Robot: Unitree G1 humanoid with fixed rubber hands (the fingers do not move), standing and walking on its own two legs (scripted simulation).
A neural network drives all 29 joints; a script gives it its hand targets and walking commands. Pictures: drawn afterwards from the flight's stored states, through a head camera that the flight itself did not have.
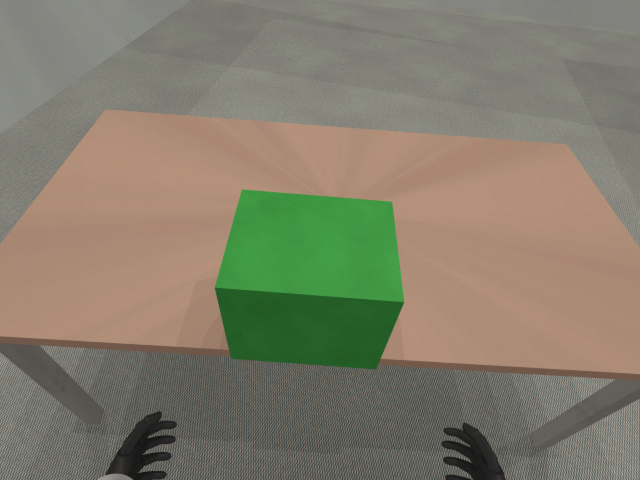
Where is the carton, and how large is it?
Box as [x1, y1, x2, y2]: [215, 189, 403, 368]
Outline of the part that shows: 242,189 215,285 215,290 231,358 376,368 403,303 391,202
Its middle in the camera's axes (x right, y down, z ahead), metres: -0.01 +0.06 +0.67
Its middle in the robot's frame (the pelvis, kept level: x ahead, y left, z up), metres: +0.45 +0.04 -0.07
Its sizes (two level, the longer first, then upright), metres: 0.258 0.205 0.216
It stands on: a table, 0.59 m high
